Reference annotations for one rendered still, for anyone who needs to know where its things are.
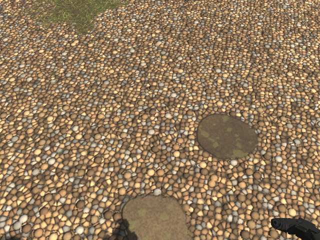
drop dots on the right robot hand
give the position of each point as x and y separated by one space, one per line
300 227

